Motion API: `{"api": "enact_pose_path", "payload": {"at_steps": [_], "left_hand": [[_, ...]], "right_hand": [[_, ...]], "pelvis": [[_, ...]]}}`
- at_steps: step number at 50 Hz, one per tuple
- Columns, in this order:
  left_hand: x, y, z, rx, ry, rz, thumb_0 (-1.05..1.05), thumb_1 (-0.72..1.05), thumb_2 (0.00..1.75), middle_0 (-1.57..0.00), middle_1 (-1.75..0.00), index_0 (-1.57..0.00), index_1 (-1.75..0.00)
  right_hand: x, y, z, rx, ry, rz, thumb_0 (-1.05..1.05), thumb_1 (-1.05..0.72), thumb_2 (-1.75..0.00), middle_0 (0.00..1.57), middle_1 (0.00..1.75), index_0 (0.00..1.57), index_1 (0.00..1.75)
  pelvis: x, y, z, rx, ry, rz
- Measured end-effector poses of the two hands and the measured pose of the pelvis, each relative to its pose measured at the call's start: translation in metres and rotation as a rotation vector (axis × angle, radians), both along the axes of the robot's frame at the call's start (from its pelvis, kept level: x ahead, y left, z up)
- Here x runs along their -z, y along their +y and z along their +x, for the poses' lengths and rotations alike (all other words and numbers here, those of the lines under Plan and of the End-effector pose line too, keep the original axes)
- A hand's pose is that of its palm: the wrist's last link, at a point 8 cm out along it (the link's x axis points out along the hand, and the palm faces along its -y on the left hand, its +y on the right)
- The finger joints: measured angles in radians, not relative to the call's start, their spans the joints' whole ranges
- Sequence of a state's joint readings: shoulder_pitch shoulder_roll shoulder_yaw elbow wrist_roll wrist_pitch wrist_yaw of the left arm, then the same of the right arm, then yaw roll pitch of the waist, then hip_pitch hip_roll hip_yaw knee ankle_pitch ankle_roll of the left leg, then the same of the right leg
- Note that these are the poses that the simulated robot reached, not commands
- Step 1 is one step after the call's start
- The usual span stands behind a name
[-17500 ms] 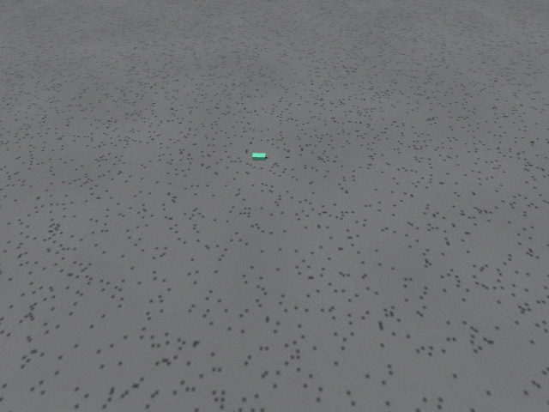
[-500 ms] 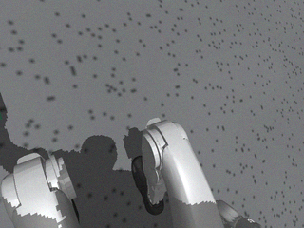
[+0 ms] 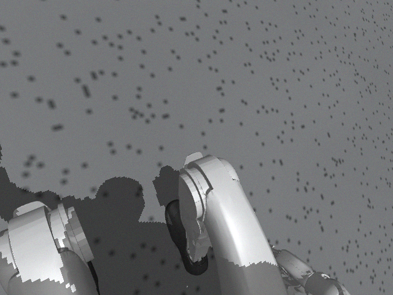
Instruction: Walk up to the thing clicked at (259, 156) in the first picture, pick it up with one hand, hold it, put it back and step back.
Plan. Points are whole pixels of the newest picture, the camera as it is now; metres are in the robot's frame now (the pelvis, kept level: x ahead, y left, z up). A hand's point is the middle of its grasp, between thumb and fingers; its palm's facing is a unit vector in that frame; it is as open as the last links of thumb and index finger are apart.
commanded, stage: rest palm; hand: left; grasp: from above
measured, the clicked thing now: out of the picture +0.42 +0.32 -0.28
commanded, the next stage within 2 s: close in 0.08 s
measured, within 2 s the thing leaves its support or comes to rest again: neither
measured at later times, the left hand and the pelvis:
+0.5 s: hand out of the picture +0.41 +0.29 -0.25, palm faces -0.39 -0.05 -0.92, open 13.2 cm; pelvis +0.00 +0.00 +0.00, yaw -1 degrees
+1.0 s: hand out of the picture +0.40 +0.30 -0.25, palm faces -0.52 -0.14 -0.84, open 12.4 cm; pelvis +0.00 +0.00 +0.01, yaw +0 degrees
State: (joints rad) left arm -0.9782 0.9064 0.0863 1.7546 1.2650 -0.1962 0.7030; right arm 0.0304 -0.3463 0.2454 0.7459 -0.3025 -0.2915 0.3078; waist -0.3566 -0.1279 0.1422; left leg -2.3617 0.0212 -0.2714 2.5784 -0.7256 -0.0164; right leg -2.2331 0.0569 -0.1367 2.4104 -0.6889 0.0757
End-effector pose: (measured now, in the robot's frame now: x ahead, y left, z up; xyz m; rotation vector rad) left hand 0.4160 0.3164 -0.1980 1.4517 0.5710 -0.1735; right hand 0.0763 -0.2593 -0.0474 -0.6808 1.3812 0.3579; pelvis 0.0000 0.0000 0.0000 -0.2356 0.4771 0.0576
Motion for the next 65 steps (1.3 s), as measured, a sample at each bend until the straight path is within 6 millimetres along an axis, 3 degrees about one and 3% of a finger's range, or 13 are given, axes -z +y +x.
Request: {"api": "enact_pose_path", "payload": {"at_steps": [10,23,29,35,42,50,57,65], "left_hand": [[0.004,0.009,-0.006,0.054,0.056,-0.041,0.0,-0.46,0.93,-0.08,-1.01,-0.1,-0.97],[-0.002,-0.024,-0.008,0.207,-0.064,-0.027,0.0,-0.35,0.88,-0.16,-0.94,-0.18,-0.92],[-0.007,-0.011,-0.002,0.108,-0.095,0.05,0.0,-0.32,0.84,-0.18,-0.91,-0.2,-0.89],[0.0,0.007,0.003,-0.054,0.004,0.024,0.0,-0.29,0.81,-0.2,-0.9,-0.22,-0.87],[0.0,0.014,0.003,-0.011,0.07,-0.018,0.0,-0.25,0.78,-0.21,-0.93,-0.23,-0.89],[-0.003,-0.007,-0.006,0.132,0.064,-0.082,0.0,-0.2,0.75,-0.24,-0.89,-0.28,-0.85],[-0.003,-0.029,-0.015,0.254,-0.045,-0.047,0.0,-0.11,0.68,-0.31,-0.81,-0.35,-0.77],[-0.011,-0.006,-0.007,0.089,-0.109,0.083,0.0,-0.04,0.61,-0.37,-0.73,-0.41,-0.68]], "right_hand": [[0.005,0.007,-0.008,-0.01,0.06,0.008,0.0,-0.91,-0.91,0.2,0.29,0.2,0.3],[-0.001,0.004,0.002,-0.025,0.003,-0.016,0.0,-0.9,-0.9,0.2,0.29,0.2,0.3],[-0.011,-0.002,0.001,-0.015,-0.003,-0.023,0.0,-0.9,-0.9,0.2,0.29,0.2,0.3],[-0.014,-0.006,-0.004,0.013,0.001,-0.028,0.0,-0.9,-0.9,0.2,0.29,0.2,0.3],[-0.003,0.002,-0.014,0.019,0.062,-0.002,0.0,-0.9,-0.9,0.2,0.29,0.2,0.3],[0.007,0.013,-0.009,-0.009,0.045,0.025,0.0,-0.9,-0.9,0.2,0.29,0.2,0.3],[0.002,0.006,-0.002,-0.026,0.008,-0.009,0.0,-0.89,-0.9,0.2,0.29,0.2,0.3],[-0.014,-0.006,0.006,-0.022,-0.012,-0.036,0.0,-0.89,-0.9,0.2,0.29,0.2,0.3]], "pelvis": [[-0.001,-0.002,0.002,-0.007,-0.019,-0.003],[-0.004,0.0,-0.004,0.005,-0.035,-0.01],[-0.006,-0.001,-0.004,0.004,-0.017,-0.007],[-0.005,0.001,-0.002,0.001,0.005,-0.012],[-0.005,-0.001,0.0,-0.007,-0.005,-0.005],[-0.006,-0.003,-0.002,0.0,-0.03,-0.004],[-0.007,-0.004,-0.007,0.006,-0.049,0.002],[-0.012,-0.003,-0.007,0.002,-0.008,0.002]]}}
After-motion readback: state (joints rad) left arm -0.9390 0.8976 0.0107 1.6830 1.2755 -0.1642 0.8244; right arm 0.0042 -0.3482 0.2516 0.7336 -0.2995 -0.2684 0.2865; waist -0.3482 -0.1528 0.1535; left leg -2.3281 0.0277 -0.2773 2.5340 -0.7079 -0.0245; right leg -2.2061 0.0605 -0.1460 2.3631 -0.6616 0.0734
